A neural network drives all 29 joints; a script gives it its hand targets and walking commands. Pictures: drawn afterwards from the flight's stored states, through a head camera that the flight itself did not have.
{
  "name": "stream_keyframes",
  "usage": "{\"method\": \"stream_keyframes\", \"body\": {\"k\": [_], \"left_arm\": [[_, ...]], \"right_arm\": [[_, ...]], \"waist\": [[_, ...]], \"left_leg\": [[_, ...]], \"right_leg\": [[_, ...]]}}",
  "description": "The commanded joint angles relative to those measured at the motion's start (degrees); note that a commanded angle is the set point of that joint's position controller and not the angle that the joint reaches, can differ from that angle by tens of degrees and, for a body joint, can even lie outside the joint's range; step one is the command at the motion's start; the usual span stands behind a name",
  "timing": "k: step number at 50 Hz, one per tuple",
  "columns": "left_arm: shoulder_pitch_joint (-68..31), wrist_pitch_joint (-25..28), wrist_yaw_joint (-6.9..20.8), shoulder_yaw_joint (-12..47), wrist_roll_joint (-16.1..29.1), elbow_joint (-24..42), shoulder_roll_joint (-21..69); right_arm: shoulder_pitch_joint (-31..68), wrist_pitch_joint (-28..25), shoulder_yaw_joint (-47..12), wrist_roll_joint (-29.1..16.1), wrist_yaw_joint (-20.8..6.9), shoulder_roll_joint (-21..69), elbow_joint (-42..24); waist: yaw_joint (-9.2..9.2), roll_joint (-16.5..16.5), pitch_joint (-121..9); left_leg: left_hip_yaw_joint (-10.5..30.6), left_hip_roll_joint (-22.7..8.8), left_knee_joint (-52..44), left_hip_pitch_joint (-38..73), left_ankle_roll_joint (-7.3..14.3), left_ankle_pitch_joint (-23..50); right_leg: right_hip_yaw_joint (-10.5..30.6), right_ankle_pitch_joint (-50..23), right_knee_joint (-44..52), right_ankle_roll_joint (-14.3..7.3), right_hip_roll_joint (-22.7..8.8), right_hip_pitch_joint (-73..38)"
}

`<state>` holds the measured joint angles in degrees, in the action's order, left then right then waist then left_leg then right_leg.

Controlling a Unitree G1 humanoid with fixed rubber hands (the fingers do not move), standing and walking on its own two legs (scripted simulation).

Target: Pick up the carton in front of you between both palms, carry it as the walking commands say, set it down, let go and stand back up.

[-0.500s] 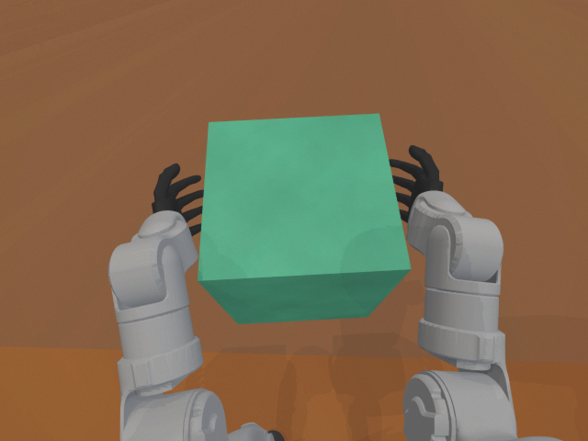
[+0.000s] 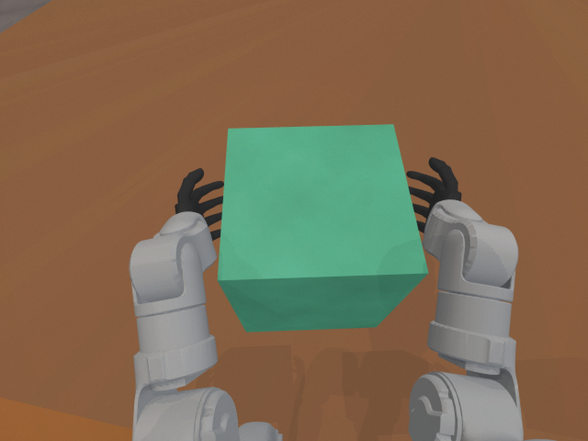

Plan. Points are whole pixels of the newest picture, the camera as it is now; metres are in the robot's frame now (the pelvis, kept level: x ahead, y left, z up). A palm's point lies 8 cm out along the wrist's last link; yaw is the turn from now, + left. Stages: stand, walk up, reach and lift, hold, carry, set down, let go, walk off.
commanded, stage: carry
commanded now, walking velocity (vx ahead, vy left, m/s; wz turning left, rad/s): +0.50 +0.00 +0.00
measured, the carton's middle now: (311, 240) +0.37 +0.02 +0.06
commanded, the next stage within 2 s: none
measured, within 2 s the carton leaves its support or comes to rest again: neither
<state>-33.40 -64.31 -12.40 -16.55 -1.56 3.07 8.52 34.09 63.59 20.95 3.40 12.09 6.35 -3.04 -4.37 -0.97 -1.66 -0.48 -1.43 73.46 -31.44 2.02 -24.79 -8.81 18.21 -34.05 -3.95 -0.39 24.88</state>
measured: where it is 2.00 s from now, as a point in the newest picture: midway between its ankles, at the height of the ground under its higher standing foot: (306, 186)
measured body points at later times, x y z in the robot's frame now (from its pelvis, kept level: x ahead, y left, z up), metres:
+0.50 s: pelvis +0.32 +0.05 +0.03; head +0.35 +0.07 +0.48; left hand +0.68 +0.19 +0.12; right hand +0.66 -0.11 +0.13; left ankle +0.31 +0.12 -0.72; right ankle +0.34 -0.09 -0.65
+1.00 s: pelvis +0.68 +0.00 +0.03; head +0.67 -0.01 +0.48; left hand +0.91 +0.16 +0.11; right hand +0.93 -0.14 +0.10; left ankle +0.75 +0.16 -0.66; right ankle +0.65 -0.07 -0.72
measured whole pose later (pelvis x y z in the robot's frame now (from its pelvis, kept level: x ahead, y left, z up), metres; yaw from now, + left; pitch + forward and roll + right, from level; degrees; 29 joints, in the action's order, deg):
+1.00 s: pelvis +0.68 +0.00 +0.03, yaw +1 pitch +4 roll +1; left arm 5.1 -64.5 -8.6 -2.3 -0.9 27.7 7.8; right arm -4.0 64.7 2.2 2.3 7.6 7.7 -27.9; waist -1.3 -0.5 -7.1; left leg -5.4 -6.4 47.5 -33.6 -1.5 -11.9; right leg -11.9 11.9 -15.9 -3.2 -1.2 8.0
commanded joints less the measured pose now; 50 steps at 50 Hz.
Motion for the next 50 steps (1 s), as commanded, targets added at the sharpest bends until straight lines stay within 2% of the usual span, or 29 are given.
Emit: {"method": "stream_keyframes", "body": {"k": [1, 5, 8, 10, 11, 12, 13, 14, 15, 16, 17, 18, 19, 22, 26, 29, 31, 34, 35, 36, 37, 38, 39, 40, 41, 42, 44, 47, 50], "left_arm": [[-41.7, 3.3, 1.5, 35.7, 13.6, 10.3, 42.2], [-37.2, 3.5, 1.3, 35.5, 13.3, 11.0, 38.4], [-33.2, 2.9, 0.4, 33.7, 11.2, 9.7, 34.9], [-31.7, 2.2, -0.2, 32.3, 9.4, 8.4, 33.4], [-31.3, 1.8, -0.4, 31.8, 8.7, 7.8, 32.9], [-31.3, 1.5, -0.6, 31.4, 8.2, 7.2, 32.6], [-31.7, 1.2, -0.8, 31.1, 7.4, 6.7, 32.6], [-32.2, 0.9, -1.0, 30.2, 6.5, 5.7, 32.0], [-31.4, 0.2, -0.9, 29.5, 6.8, 5.4, 33.6], [-34.5, 0.1, -0.9, 29.2, 7.2, 5.4, 33.6], [-35.8, 0.0, -0.7, 29.4, 7.7, 4.4, 35.6], [-36.0, 0.1, -0.3, 29.7, 7.9, 3.5, 37.6], [-34.9, 0.3, 0.2, 30.0, 7.9, 2.5, 39.6], [-30.8, 1.6, 1.5, 31.9, 7.4, 1.9, 44.0], [-22.1, 3.3, 3.1, 36.3, 7.7, 4.5, 48.3], [-14.8, 4.1, 4.0, 40.5, 8.8, 9.7, 49.1], [-11.8, 4.1, 4.2, 43.2, 10.1, 16.6, 48.2], [-4.1, 3.2, 4.1, 44.0, 11.6, 22.8, 46.2], [-0.7, 2.9, 4.1, 43.9, 11.6, 23.7, 44.9], [2.0, 2.5, 4.0, 43.5, 11.2, 24.3, 43.7], [5.5, 1.9, 4.0, 42.7, 10.6, 24.4, 42.5], [7.6, 1.5, 4.0, 42.2, 9.8, 24.4, 41.0], [11.9, 1.0, 4.1, 42.1, 9.7, 24.0, 41.6], [12.1, 0.8, 4.6, 42.6, 10.1, 26.0, 42.8], [12.6, 0.9, 5.2, 43.1, 10.2, 27.1, 45.3], [12.2, 1.1, 5.9, 44.1, 10.7, 28.7, 47.2], [11.8, 1.5, 7.3, 45.7, 12.0, 31.5, 48.9], [13.4, 1.6, 8.2, 46.5, 12.3, 32.4, 45.5], [16.6, 1.0, 7.8, 46.3, 12.0, 32.1, 40.2]], "right_arm": [[34.2, -1.3, -33.3, -8.6, -0.3, 41.8, -3.8], [32.8, -1.7, -35.2, -9.3, 0.2, 39.3, -6.2], [31.1, -1.0, -35.7, -9.8, 0.3, 37.4, -6.2], [30.7, -0.3, -35.4, -10.1, 0.1, 36.5, -5.2], [31.0, 0.0, -35.2, -10.3, 0.0, 36.2, -4.7], [30.8, 0.2, -34.8, -10.5, 0.0, 36.1, -3.9], [30.0, 0.5, -34.4, -10.9, 0.0, 35.8, -2.8], [29.7, 0.7, -34.1, -10.8, -0.2, 35.9, -2.0], [30.7, 0.7, -33.9, -10.2, 0.2, 34.6, -1.4], [31.4, 1.0, -33.6, -10.2, 0.2, 36.2, -0.7], [32.0, 0.9, -33.6, -10.3, 0.0, 37.7, -0.8], [32.6, 0.6, -34.1, -10.7, -0.4, 39.6, -1.1], [32.7, 0.2, -34.9, -11.0, -0.9, 41.7, -1.3], [29.3, -1.4, -36.7, -10.6, -2.5, 46.5, -2.2], [19.2, -2.8, -38.8, -9.5, -4.1, 49.2, -5.3], [10.2, -3.5, -41.3, -9.1, -5.0, 49.6, -9.7], [4.0, -3.4, -42.3, -9.9, -5.4, 50.5, -12.9], [-2.9, -2.8, -43.0, -10.4, -4.6, 46.9, -19.6], [-5.2, -2.3, -43.4, -10.4, -4.4, 45.7, -21.1], [-7.7, -1.7, -44.0, -10.4, -4.2, 44.5, -22.3], [-8.1, -1.0, -44.7, -10.6, -4.0, 43.0, -23.8], [-9.5, -0.1, -46.2, -11.4, -4.1, 42.5, -25.1], [-10.1, 0.6, -47.2, -12.1, -4.5, 41.9, -27.4], [-9.8, 0.9, -48.6, -12.8, -4.9, 44.0, -28.2], [-10.0, 0.9, -49.1, -13.5, -5.6, 45.7, -29.1], [-11.0, 0.8, -50.1, -14.0, -6.3, 47.8, -29.6], [-13.2, 0.2, -51.2, -13.7, -7.3, 51.1, -30.2], [-15.9, -0.4, -51.5, -11.8, -7.2, 49.2, -30.0], [-19.3, 0.2, -50.6, -10.2, -6.0, 44.3, -30.1]], "waist": [[2.00, 6.2, -25.4], [1.69, 7.7, -22.6], [1.27, 9.7, -20.9], [1.56, 10.6, -19.6], [2.77, 10.9, -19.9], [5.02, 9.7, -21.4], [7.00, 5.9, -25.2], [9.01, -0.9, -27.6], [7.24, -15.7, -27.4], [7.46, -15.2, -26.8], [8.07, -10.9, -25.4], [8.22, -5.4, -24.1], [7.86, -3.3, -23.3], [6.12, -6.0, -23.7], [5.20, -6.4, -21.5], [5.54, -7.0, -19.1], [5.84, -7.0, -17.1], [5.71, -8.5, -17.3], [5.02, -8.3, -19.1], [4.45, -6.5, -21.8], [2.85, -2.4, -25.3], [2.70, 11.9, -32.2], [2.50, 17.9, -29.7], [2.57, 13.2, -27.2], [2.63, 6.8, -25.1], [3.19, 2.9, -22.4], [3.66, 4.3, -20.1], [3.80, 7.9, -16.3], [3.78, 8.1, -11.6]], "left_leg": [[1.3, -2.6, -2.9, -13.1, 0.1, 3.1], [-1.8, -3.2, -20.2, -10.9, -1.3, 7.7], [-5.8, -1.1, -32.8, -3.7, -1.2, 14.3], [-8.2, 0.4, -38.8, 0.1, -0.8, 16.8], [-9.3, 1.5, -41.4, 4.0, -0.3, 17.3], [-11.6, 3.2, -45.5, 11.4, 0.2, 18.2], [-11.9, 3.6, -46.8, 23.7, 0.3, 15.9], [-0.8, -4.3, -46.7, 34.8, 1.0, 7.3], [28.4, -18.6, -54.0, 41.6, 6.5, 8.2], [33.0, -20.0, -55.1, 46.7, 10.4, 12.0], [29.6, -19.2, -53.0, 45.3, 11.3, 17.4], [24.1, -18.0, -52.0, 42.7, 10.6, 23.4], [20.3, -17.4, -52.8, 40.5, 9.6, 26.4], [12.0, -15.8, -56.3, 39.2, 7.7, 30.8], [3.5, -13.3, -58.7, 42.4, 6.4, 37.5], [-1.0, -11.2, -58.9, 43.7, 5.3, 43.8], [-3.2, -10.2, -58.7, 44.4, 4.7, 46.4], [-6.2, -10.1, -54.1, 43.4, 2.7, 56.1], [-8.1, -9.6, -48.6, 42.1, 1.5, 58.9], [-10.2, -8.4, -40.3, 36.9, -0.1, 57.4], [-9.2, -7.2, -28.1, 25.7, -1.5, 43.0], [-6.6, -2.0, -9.8, 5.0, -3.8, 22.8], [-3.7, 3.5, 0.5, -6.1, -3.7, -2.4], [0.4, -0.4, 4.8, -10.5, -2.3, -1.9], [1.7, -2.8, 3.0, -10.5, -1.8, 0.5], [1.8, -5.1, -1.7, -8.7, -1.9, 3.3], [-0.1, -6.1, -11.3, -3.6, -2.5, 7.1], [-3.8, -5.4, -22.0, -2.9, -3.6, 10.9], [-6.7, -5.3, -32.8, -4.0, -3.9, 17.7]], "right_leg": [[23.0, -11.5, 12.8, -7.7, -15.7, -29.7], [14.8, -14.6, 15.2, -8.1, -13.8, -28.0], [8.7, -21.1, 15.0, -5.5, -11.3, -26.8], [6.7, -24.9, 13.3, -3.9, -10.8, -27.5], [5.5, -29.5, 10.4, -2.9, -10.7, -27.4], [2.7, -34.4, 4.0, -1.4, -9.9, -26.1], [0.9, -32.2, -6.1, 0.5, -8.5, -21.1], [1.7, -17.9, -18.4, 2.2, -6.7, -9.9], [3.1, 4.7, -30.4, 4.1, 1.9, 6.5], [7.9, 10.4, -37.7, 3.0, 2.6, 15.1], [9.0, 9.9, -40.7, 2.0, 0.4, 18.4], [9.7, 7.0, -39.3, 1.9, -1.8, 18.9], [9.9, 4.5, -36.2, 2.3, -3.5, 18.3], [7.8, 0.8, -26.8, 4.0, -4.4, 15.4], [3.9, -5.5, -12.3, 5.3, -4.2, 15.8], [0.9, -11.7, -2.6, 5.3, -2.9, 14.2], [-1.0, -15.5, 3.1, 4.8, -1.8, 12.0], [-3.8, -19.7, 9.1, 3.1, 0.3, 1.5], [-5.7, -19.7, 10.7, 2.7, 1.8, -5.5], [-7.0, -17.8, 11.8, 2.2, 2.7, -16.5], [1.2, -13.8, 10.8, 0.9, -4.0, -30.0], [28.5, -10.1, 10.5, -7.6, -21.6, -47.9], [38.3, -18.1, 17.1, -12.1, -24.7, -47.9], [31.8, -23.5, 15.9, -11.9, -23.6, -46.1], [27.3, -28.8, 15.8, -10.2, -22.7, -41.5], [22.4, -27.9, 17.3, -7.5, -21.1, -35.7], [15.5, -19.2, 21.4, -3.7, -18.2, -27.8], [9.8, -12.8, 25.6, -3.8, -16.1, -23.9], [6.0, -13.7, 27.5, -3.4, -14.2, -23.3]]}}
